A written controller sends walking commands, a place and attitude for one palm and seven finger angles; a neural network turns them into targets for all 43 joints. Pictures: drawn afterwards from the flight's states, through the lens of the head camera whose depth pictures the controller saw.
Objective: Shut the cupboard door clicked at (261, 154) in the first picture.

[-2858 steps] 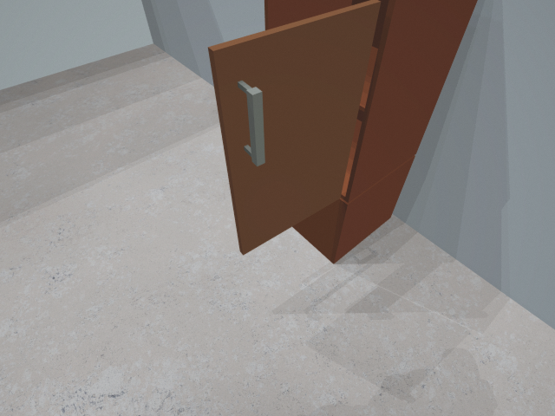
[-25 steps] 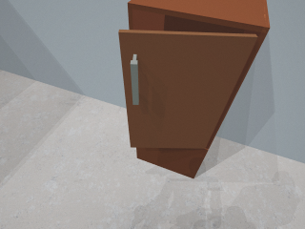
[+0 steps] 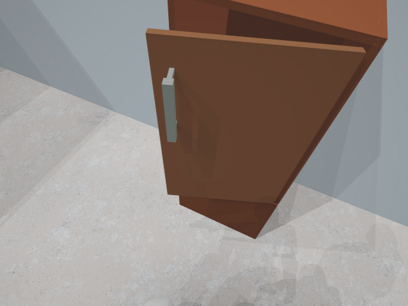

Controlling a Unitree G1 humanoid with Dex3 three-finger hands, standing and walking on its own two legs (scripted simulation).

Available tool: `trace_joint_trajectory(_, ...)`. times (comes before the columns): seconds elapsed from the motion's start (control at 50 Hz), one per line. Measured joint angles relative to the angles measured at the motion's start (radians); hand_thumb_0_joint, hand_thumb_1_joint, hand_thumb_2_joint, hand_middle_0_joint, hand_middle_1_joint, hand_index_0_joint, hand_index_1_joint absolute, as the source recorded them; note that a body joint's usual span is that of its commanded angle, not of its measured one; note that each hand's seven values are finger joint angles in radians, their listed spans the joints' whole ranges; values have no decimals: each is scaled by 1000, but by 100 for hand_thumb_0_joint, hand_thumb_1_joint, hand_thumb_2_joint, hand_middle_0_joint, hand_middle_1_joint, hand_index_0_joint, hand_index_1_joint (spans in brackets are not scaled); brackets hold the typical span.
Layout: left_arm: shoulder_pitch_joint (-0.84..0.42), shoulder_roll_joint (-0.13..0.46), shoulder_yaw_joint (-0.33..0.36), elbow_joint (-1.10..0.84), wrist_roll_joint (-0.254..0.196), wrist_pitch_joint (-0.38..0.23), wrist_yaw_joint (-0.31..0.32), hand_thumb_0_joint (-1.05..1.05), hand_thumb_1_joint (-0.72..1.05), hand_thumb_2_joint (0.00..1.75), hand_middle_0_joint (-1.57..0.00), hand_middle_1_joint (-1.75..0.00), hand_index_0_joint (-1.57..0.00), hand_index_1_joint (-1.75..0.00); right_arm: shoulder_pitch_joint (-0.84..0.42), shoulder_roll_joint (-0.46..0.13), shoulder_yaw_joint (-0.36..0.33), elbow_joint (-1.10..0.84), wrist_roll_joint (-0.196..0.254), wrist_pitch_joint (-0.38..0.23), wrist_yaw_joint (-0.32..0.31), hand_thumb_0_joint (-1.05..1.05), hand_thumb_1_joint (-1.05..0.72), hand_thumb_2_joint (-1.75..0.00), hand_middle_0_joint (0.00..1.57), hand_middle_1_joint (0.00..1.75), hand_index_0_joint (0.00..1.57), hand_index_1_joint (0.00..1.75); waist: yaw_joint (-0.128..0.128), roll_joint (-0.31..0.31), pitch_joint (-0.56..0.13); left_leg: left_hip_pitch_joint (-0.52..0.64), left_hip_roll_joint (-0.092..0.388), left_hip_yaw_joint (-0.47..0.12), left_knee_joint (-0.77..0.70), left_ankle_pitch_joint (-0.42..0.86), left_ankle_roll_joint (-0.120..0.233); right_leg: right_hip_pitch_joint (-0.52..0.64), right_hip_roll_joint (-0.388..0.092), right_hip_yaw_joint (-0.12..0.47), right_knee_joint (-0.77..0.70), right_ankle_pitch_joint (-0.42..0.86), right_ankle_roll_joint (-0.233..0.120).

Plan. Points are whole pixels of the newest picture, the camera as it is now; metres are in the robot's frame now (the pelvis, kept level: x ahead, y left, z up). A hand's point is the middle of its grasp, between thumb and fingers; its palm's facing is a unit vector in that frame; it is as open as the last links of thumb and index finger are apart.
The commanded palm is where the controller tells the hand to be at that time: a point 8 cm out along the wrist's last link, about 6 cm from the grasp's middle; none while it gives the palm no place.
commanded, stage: shuffle to correct the standing spot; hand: left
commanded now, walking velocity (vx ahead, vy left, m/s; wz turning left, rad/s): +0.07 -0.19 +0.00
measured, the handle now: (171, 107) +0.47 +0.12 +0.11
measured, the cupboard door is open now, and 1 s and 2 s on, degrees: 21 21 21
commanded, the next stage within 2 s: come to a stop and stand still in 0.46 s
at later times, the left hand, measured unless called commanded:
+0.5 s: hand out of the picture +0.11 +0.13 -0.17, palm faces -0.01 -0.99 -0.17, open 7.4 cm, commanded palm none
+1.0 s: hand out of the picture +0.06 +0.04 -0.15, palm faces +0.10 -0.96 -0.27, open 7.3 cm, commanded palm none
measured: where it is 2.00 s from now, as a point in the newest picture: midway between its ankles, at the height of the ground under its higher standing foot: outside the picture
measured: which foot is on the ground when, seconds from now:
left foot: up 0.00-0.10, down 0.12-0.60, up 0.62-1.00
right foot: down 0.00-0.12, up 0.14-0.58, down 0.60-1.00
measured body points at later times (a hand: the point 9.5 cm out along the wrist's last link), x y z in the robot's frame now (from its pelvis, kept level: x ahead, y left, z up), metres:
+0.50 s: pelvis +0.05 -0.05 +0.01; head +0.08 -0.03 +0.46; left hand +0.11 +0.19 -0.15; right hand +0.05 -0.29 -0.13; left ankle +0.04 +0.07 -0.73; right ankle +0.06 -0.22 -0.67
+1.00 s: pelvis +0.04 -0.15 +0.01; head +0.06 -0.17 +0.46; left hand +0.06 +0.09 -0.13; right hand +0.12 -0.38 -0.15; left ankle +0.01 +0.00 -0.64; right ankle +0.06 -0.21 -0.73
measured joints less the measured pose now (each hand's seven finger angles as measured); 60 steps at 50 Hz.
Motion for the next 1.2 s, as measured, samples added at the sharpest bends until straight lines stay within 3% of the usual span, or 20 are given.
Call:
trace_joint_trajectory(0.06, 28, -7, -2, 10, 4, 12, 2, 0, 91, 90, -20, -29, -20, -30, -49, 2, -4, -28, 2, -1, 1, 1, -91, -90, 20, 30, 20, 30, 7, -14, 6, -25, 2, 26, -62, 41, 0, 18, 15, 2, -17, -3, -1)
trace_joint_trajectory(0.1, 44, -9, -3, 18, 1, 22, -2, 0, 91, 90, -20, -29, -20, -30, -75, 8, -2, -52, 2, -15, -1, 1, -91, -90, 20, 30, 20, 30, 3, -24, 7, 6, -2, 42, -203, 139, 3, 20, 23, 4, 9, -26, 1)
trace_joint_trajectory(0.12, 55, -12, -3, 21, -3, 26, -5, 0, 91, 90, -20, -29, -20, -30, -83, 8, 1, -64, 0, -27, -4, 1, -91, -90, 20, 30, 20, 30, 0, -24, 6, 41, 0, 50, -290, 217, 17, 6, 30, 6, 58, -49, 3)
trace_joint_trajectory(0.16, 51, -9, 0, 32, -13, 38, -11, 1, 91, 90, -20, -29, -20, -30, -99, 20, 5, -80, -3, -46, -12, 0, -91, -90, 20, 30, 20, 30, -7, -45, 11, 58, -2, 72, -277, 201, 54, -84, 19, 14, 295, -110, 26)
trace_joint_trajectory(0.22, 16, 3, 13, 26, -1, 60, -16, 1, 91, 90, -20, -29, -20, -30, -80, 29, 16, -93, -5, -47, -17, 0, -91, -90, 20, 30, 20, 30, -11, -48, 0, 104, 7, 82, -303, 173, 53, -235, -2, 29, 626, -113, 61)
trace_joint_trajectory(0.32, -83, 31, 37, -44, 7, 60, -29, 1, 91, 90, -20, -29, -20, -30, -27, 8, 2, -78, -7, -44, -23, -1, -94, -90, 20, 30, 21, 30, -5, -30, -10, 163, 19, 54, -434, 243, 30, -399, -82, 66, 758, 67, 104)
trace_joint_trajectory(0.38, -122, 42, 42, -74, 6, 62, -32, 0, 91, 90, -20, -29, -19, -30, 2, -2, 0, -68, -12, -36, -13, -1, -94, -90, 20, 30, 21, 30, -8, -21, -15, 179, 30, 41, -479, 265, 15, -431, -117, 79, 723, 117, 123)
trace_joint_trajectory(0.46, -164, 50, 42, -88, 2, 77, -36, 0, 91, 90, -20, -29, -19, -30, 34, -4, -5, -66, -20, -27, -4, 0, -92, -90, 20, 30, 21, 30, -34, -5, -6, 188, 51, 28, -505, 277, -11, -403, -142, 55, 562, 90, 135)
trace_joint_trajectory(0.54, -198, 48, 38, -99, -8, 79, -42, 0, 91, 90, -20, -29, -19, -30, 56, -12, -17, -66, -27, -10, 4, 0, -91, -90, 20, 30, 21, 30, -64, 18, 8, 171, 75, 19, -483, 267, -49, -324, -135, 14, 334, 45, 128)
trace_joint_trajectory(0.6, -207, 45, 33, -117, -11, 61, -48, 0, 91, 90, -20, -29, -19, -30, 77, -26, -28, -60, -23, 6, 8, 0, -91, -90, 20, 30, 21, 30, -74, 34, 9, 132, 88, 9, -412, 229, -84, -221, -115, -9, 122, 115, 116)
trace_joint_trajectory(0.64, -213, 26, 28, -114, -8, 38, -41, 0, 91, 90, -20, -29, -19, -30, 74, -49, -35, -48, -15, 22, 8, 0, -91, -90, 20, 30, 21, 30, -69, 66, 18, 82, 92, -26, -286, 102, -63, -215, -92, -23, 114, 87, 71)
trace_joint_trajectory(0.68, -207, 5, 10, -106, -9, 22, -32, 0, 91, 90, -20, -29, -19, -30, 70, -64, -38, -42, -10, 39, 4, 0, -91, -90, 20, 30, 20, 30, -71, 85, 19, 38, 57, -65, -156, 10, -44, -206, -85, -33, 116, 81, 54)
trace_joint_trajectory(0.86, -168, 0, 1, -86, -20, -8, 4, 0, 94, 90, -20, -29, -20, -30, 12, -43, -28, -44, 2, 55, 19, 0, -91, -90, 20, 30, 20, 30, -34, 48, 0, -27, -38, -29, 75, 98, -83, -122, -83, -48, -6, 142, 12)
trace_joint_trajectory(1.0, -118, -3, 8, -72, -15, 6, 13, 0, 92, 90, -20, -29, -20, -30, -78, -54, -36, -88, -8, 77, 35, 0, -91, -90, 20, 30, 20, 30, 3, 37, 3, -82, -46, -60, 164, 165, -95, -132, -101, -60, -14, 170, 8)
trace_joint_trajectory(1.1, -63, 7, 14, -56, -7, 19, 5, 0, 91, 90, -20, -29, -20, -30, -104, -62, -35, -105, -9, 70, 45, 0, -91, -90, 20, 29, 20, 30, 27, 27, -11, -63, -13, -74, 97, 210, -87, -147, -119, -69, -13, 187, 19)
trace_joint_trajectory(1.2, -13, 22, 19, -35, 2, 27, -6, 1, 91, 90, -20, -29, -20, -30, -92, -53, -23, -100, -6, 55, 52, 0, -91, -90, 20, 29, 20, 30, 52, 6, -37, 43, 9, -47, -131, 175, -66, -151, -128, -70, -39, 214, 37)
